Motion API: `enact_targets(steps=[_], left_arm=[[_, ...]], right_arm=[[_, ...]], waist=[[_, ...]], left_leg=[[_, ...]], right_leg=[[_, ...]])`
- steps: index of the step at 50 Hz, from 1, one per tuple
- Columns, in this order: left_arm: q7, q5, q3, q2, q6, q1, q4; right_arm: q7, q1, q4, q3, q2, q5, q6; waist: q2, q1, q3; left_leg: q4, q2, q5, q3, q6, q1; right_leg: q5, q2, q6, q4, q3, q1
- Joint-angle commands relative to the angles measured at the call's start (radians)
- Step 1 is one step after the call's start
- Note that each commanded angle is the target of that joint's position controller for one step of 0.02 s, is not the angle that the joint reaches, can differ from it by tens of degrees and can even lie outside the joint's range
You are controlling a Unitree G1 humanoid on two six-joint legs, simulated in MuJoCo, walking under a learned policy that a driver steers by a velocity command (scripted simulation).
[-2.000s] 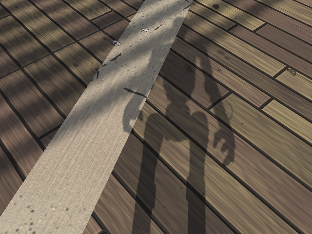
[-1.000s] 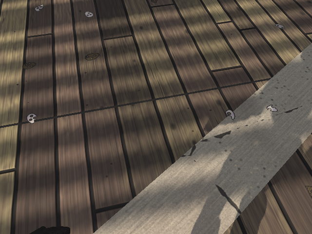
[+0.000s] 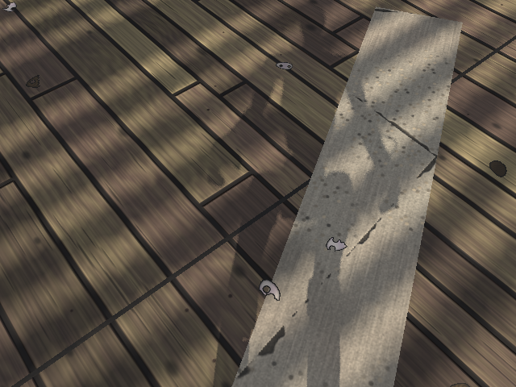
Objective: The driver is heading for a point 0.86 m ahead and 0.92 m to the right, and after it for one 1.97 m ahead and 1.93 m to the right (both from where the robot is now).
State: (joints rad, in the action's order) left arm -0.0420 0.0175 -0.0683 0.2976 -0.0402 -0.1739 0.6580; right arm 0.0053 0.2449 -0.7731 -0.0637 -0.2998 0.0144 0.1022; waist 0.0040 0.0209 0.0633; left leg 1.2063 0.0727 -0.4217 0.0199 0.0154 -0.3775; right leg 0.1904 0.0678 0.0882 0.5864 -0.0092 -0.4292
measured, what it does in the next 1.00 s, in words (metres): walks ahead, turning right: left foot, then right foot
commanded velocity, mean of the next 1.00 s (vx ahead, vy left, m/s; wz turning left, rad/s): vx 0.50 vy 0.00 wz -0.60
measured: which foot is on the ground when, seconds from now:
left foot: up 0.00-0.36, down 0.38-0.90, up 0.92-1.00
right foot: down 0.00-0.38, up 0.40-0.88, down 0.90-1.00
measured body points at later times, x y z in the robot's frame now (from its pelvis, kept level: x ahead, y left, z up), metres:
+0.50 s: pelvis +0.28 +0.04 +0.01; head +0.30 +0.04 +0.46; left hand +0.44 +0.29 -0.11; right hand +0.37 -0.27 -0.07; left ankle +0.36 +0.13 -0.73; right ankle +0.15 -0.06 -0.64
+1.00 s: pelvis +0.50 -0.12 +0.00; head +0.53 -0.15 +0.45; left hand +0.80 +0.00 -0.08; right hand +0.40 -0.40 -0.12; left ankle +0.46 +0.10 -0.63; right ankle +0.52 -0.22 -0.73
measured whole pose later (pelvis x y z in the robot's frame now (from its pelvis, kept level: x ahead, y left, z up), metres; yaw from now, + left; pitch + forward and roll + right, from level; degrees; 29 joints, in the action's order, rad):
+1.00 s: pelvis +0.50 -0.12 +0.00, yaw -36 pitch +1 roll +1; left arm -0.04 0.02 -0.07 0.30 -0.04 -0.16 0.61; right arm 0.00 0.26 -0.79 -0.06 -0.31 0.02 0.09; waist 0.00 0.03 0.08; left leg 1.18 0.06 -0.45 0.01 0.01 -0.30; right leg 0.19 0.06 0.09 0.60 -0.01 -0.44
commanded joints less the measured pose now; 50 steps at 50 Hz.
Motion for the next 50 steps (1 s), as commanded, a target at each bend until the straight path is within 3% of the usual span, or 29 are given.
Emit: enact_targets(steps=[1,4,9,13,16,18,19,20,21,22,23,24,25,27,29,33,36,40,42,43,44,45,46,47,48,49,50], left_arm=[[0.013,-0.016,-0.033,0.121,-0.019,-0.041,-0.07],[0.027,-0.012,-0.039,0.135,-0.028,-0.05,-0.058],[0.052,0.002,-0.044,0.15,-0.019,-0.122,-0.02],[0.057,0.011,-0.048,0.155,-0.008,-0.183,0.009],[0.061,0.008,-0.049,0.151,0.001,-0.182,0.013],[0.059,0.005,-0.037,0.113,0.004,-0.161,0.002],[0.055,-0.007,-0.016,0.055,0.0,-0.157,-0.017],[0.056,0.016,0.004,-0.007,-0.008,-0.298,-0.037],[0.06,0.028,-0.007,0.085,-0.011,-0.299,-0.028],[0.061,0.023,-0.027,0.154,-0.005,-0.191,-0.032],[0.062,0.011,-0.03,0.155,0.001,-0.125,-0.047],[0.058,-0.001,-0.032,0.142,0.003,-0.091,-0.059],[0.051,0.003,-0.034,0.123,0.006,-0.095,-0.064],[0.044,0.014,-0.028,0.082,0.017,-0.109,-0.062],[0.042,0.008,-0.021,0.06,0.023,-0.076,-0.079],[0.029,0.006,-0.014,0.047,0.018,-0.009,-0.092],[0.009,0.005,-0.003,0.028,0.007,0.093,-0.113],[-0.014,0.01,-0.003,0.033,0.007,0.18,-0.153],[-0.019,0.004,-0.017,0.063,0.01,0.156,-0.161],[-0.017,0.001,-0.032,0.089,0.015,0.098,-0.152],[-0.012,0.002,-0.057,0.129,0.019,-0.038,-0.118],[0.004,0.006,-0.091,0.191,0.027,-0.221,-0.07],[0.022,0.016,-0.112,0.312,0.028,-0.251,-0.06],[0.015,0.011,-0.094,0.286,0.008,-0.266,-0.099],[0.007,0.002,-0.07,0.213,-0.007,-0.243,-0.083],[0.007,0.003,-0.061,0.187,-0.016,-0.2,-0.076],[0.01,0.003,-0.051,0.159,-0.017,-0.129,-0.082]], right_arm=[[0.005,-0.013,0.094,-0.034,-0.138,-0.022,0.022],[0.006,-0.024,0.098,-0.026,-0.101,-0.033,-0.004],[-0.005,-0.213,0.144,-0.002,-0.05,-0.027,0.001],[-0.026,-0.301,0.171,-0.006,-0.074,-0.008,0.017],[-0.033,-0.267,0.17,-0.022,-0.108,-0.004,0.029],[-0.024,-0.124,0.137,-0.043,-0.136,-0.011,0.037],[-0.015,0.013,0.127,-0.058,-0.184,-0.03,0.041],[-0.015,0.122,0.095,-0.079,-0.268,-0.041,0.027],[-0.022,0.131,0.09,-0.066,-0.198,-0.013,0.02],[-0.017,0.087,0.104,-0.047,-0.129,-0.011,0.014],[-0.014,0.032,0.11,-0.036,-0.107,-0.021,0.006],[-0.013,-0.003,0.104,-0.027,-0.083,-0.025,0.001],[-0.01,-0.02,0.098,-0.021,-0.069,-0.031,0.003],[-0.009,-0.027,0.084,-0.021,-0.064,-0.024,0.009],[-0.008,-0.016,0.064,-0.031,-0.092,-0.021,0.016],[-0.005,-0.011,0.036,-0.041,-0.128,-0.022,0.009],[0.0,0.016,0.014,-0.043,-0.149,-0.015,-0.002],[0.0,0.064,-0.016,-0.053,-0.185,0.004,-0.023],[0.004,0.058,-0.018,-0.062,-0.214,0.014,-0.036],[0.008,0.055,-0.016,-0.067,-0.231,0.019,-0.043],[0.012,0.042,-0.012,-0.066,-0.232,0.024,-0.05],[0.018,0.048,-0.003,-0.054,-0.202,0.014,-0.049],[0.008,0.117,0.054,-0.009,-0.068,-0.036,-0.033],[-0.004,0.079,0.078,0.003,-0.083,-0.021,0.006],[-0.015,-0.039,0.107,-0.018,-0.158,0.022,0.026],[-0.015,-0.067,0.118,-0.012,-0.147,0.024,0.038],[-0.007,-0.062,0.103,-0.013,-0.141,-0.001,0.04]], waist=[[-0.059,-0.008,-0.136],[-0.049,0.005,-0.117],[-0.076,-0.063,-0.07],[-0.09,-0.094,-0.053],[-0.126,-0.066,-0.061],[-0.13,0.012,-0.125],[-0.048,0.073,-0.252],[0.259,0.029,-0.395],[0.263,0.043,-0.362],[0.152,0.072,-0.226],[0.085,0.06,-0.145],[0.073,0.041,-0.084],[0.103,0.015,-0.065],[0.123,-0.001,-0.054],[0.097,-0.002,-0.04],[0.066,0.011,-0.036],[0.055,0.05,-0.009],[0.057,0.067,0.026],[0.083,0.03,-0.006],[0.101,-0.01,-0.051],[0.09,-0.093,-0.124],[0.046,-0.18,-0.215],[-0.229,-0.102,-0.288],[-0.205,-0.12,-0.472],[-0.112,-0.151,-0.352],[-0.083,-0.117,-0.235],[-0.023,-0.069,-0.17]], left_leg=[[-0.042,0.063,0.106,0.066,-0.007,-0.283],[-0.153,0.045,0.176,0.042,0.03,-0.246],[-0.517,-0.019,0.466,0.036,0.054,-0.21],[-0.664,-0.059,0.494,0.053,0.039,-0.146],[-0.715,-0.07,0.375,0.064,0.005,-0.079],[-0.774,-0.062,0.36,0.044,-0.043,0.139],[-0.752,0.086,0.322,0.175,-0.107,0.383],[-0.809,0.321,0.149,0.604,-0.274,0.74],[-0.891,0.364,-0.122,0.787,-0.282,0.732],[-0.915,0.314,-0.149,0.646,-0.234,0.612],[-0.925,0.271,-0.029,0.504,-0.202,0.487],[-0.948,0.232,0.085,0.404,-0.195,0.384],[-0.97,0.202,0.158,0.325,-0.183,0.319],[-1.013,0.173,0.234,0.215,-0.183,0.266],[-1.043,0.188,0.312,0.151,-0.204,0.259],[-1.055,0.183,0.444,0.011,-0.198,0.304],[-1.051,0.168,0.475,-0.087,-0.172,0.32],[-1.019,0.205,0.552,-0.143,-0.152,0.416],[-0.917,0.211,0.85,-0.183,-0.132,0.461],[-0.812,0.207,1.028,-0.203,-0.122,0.47],[-0.631,0.185,1.112,-0.232,-0.102,0.43],[-0.375,0.149,0.974,-0.244,-0.064,0.248],[0.002,0.002,0.109,-0.227,-0.001,-0.208],[0.178,-0.101,-0.193,0.023,0.004,-0.365],[0.189,-0.046,-0.1,0.073,-0.011,-0.461],[0.111,-0.009,-0.011,0.06,-0.025,-0.454],[0.026,0.027,0.05,0.06,-0.019,-0.395]], right_leg=[[-0.138,-0.254,0.196,-0.322,0.408,0.312],[-0.265,-0.224,0.211,-0.355,0.332,0.211],[-0.168,-0.16,0.148,-0.344,0.267,0.176],[-0.084,-0.188,0.132,-0.291,0.346,0.22],[-0.09,-0.212,0.109,-0.206,0.431,0.286],[-0.152,-0.155,0.066,-0.074,0.415,0.261],[-0.07,-0.096,0.027,0.176,0.342,0.156],[0.345,0.052,-0.052,0.518,0.197,-0.198],[0.397,-0.021,-0.067,0.675,0.2,-0.358],[0.303,-0.062,-0.073,0.722,0.195,-0.393],[0.23,-0.095,-0.078,0.712,0.156,-0.367],[0.181,-0.121,-0.081,0.669,0.153,-0.344],[0.148,-0.148,-0.08,0.636,0.151,-0.296],[0.124,-0.164,-0.082,0.593,0.123,-0.26],[0.081,-0.176,-0.093,0.537,0.116,-0.29],[-0.096,-0.183,-0.103,0.36,0.098,-0.307],[-0.21,-0.168,-0.09,0.197,0.041,-0.26],[-0.15,-0.145,-0.051,0.076,-0.015,-0.238],[-0.047,-0.094,-0.011,0.047,-0.064,-0.154],[0.004,-0.055,0.013,0.042,-0.092,-0.062],[-0.025,-0.01,0.048,-0.011,-0.111,0.122],[-0.07,-0.014,0.09,-0.044,-0.046,0.42],[-0.001,-0.281,0.237,-0.068,0.44,0.78],[0.168,-0.406,0.347,-0.24,0.86,0.876],[0.142,-0.378,0.282,-0.283,0.73,0.806],[0.071,-0.337,0.248,-0.288,0.597,0.659],[-0.023,-0.294,0.216,-0.291,0.498,0.515]])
